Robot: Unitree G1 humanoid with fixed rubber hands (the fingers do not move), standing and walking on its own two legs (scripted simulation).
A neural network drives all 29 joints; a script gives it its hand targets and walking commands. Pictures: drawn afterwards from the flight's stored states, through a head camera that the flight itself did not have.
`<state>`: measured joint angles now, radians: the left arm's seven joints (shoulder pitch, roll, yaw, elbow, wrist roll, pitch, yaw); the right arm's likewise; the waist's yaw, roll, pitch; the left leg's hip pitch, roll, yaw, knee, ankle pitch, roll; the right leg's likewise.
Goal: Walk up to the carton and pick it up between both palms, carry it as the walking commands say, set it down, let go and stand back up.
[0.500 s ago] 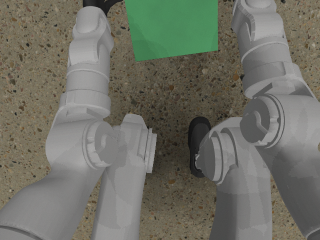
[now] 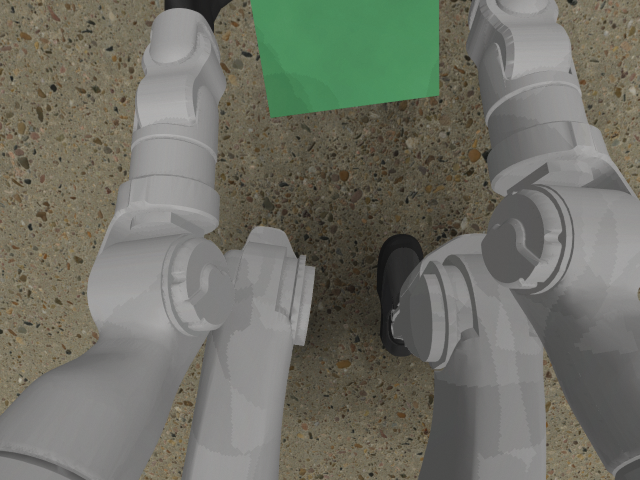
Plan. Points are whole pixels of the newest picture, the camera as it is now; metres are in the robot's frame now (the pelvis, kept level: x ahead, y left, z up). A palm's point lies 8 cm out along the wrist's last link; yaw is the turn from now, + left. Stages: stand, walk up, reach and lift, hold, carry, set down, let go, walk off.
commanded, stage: set down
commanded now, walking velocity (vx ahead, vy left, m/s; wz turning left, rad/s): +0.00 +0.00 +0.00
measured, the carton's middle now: out of the picture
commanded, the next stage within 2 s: none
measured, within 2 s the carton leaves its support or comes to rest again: rests again in 0.42 s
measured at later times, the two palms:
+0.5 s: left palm (192, 47) +0.50 +0.14 -0.19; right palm (501, 9) +0.52 -0.16 -0.19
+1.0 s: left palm (146, 4) +0.51 +0.15 -0.12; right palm out of the picture +0.53 -0.17 -0.12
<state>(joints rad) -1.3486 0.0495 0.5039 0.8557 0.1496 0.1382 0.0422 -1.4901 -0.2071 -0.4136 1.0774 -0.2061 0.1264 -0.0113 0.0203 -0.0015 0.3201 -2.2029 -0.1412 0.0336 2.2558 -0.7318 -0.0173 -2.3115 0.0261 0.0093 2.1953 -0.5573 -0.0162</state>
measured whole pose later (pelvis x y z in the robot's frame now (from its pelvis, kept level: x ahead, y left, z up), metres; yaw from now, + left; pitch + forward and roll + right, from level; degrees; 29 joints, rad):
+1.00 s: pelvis -0.02 +0.00 +0.02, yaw +0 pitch +38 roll +2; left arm -1.33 0.21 0.17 0.97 -0.17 0.09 0.17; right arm -1.44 -0.35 -0.10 1.12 0.13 0.08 -0.11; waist 0.03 0.02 0.26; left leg -2.18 -0.13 0.04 2.16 -0.65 -0.01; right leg -2.27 0.04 0.03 2.09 -0.48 0.00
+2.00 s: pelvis +0.02 -0.01 +0.29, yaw -3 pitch +43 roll +3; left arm -1.00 0.10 0.40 0.78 0.05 0.12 0.04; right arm -1.11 -0.21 -0.28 0.90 -0.12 0.14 -0.05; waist 0.08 -0.02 -0.05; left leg -1.47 -0.08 -0.01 1.10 -0.38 -0.01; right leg -1.56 0.07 0.08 1.07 -0.26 -0.01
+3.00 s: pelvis +0.12 +0.00 +0.41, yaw -4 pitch +4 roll -1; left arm 0.23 0.20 0.04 0.44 -0.01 0.03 -0.07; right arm 0.21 -0.20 -0.06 0.45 -0.02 0.04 0.04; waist 0.02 0.04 0.02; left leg -0.21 -0.05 -0.08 0.45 -0.31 0.03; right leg -0.28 0.05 0.05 0.42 -0.21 -0.01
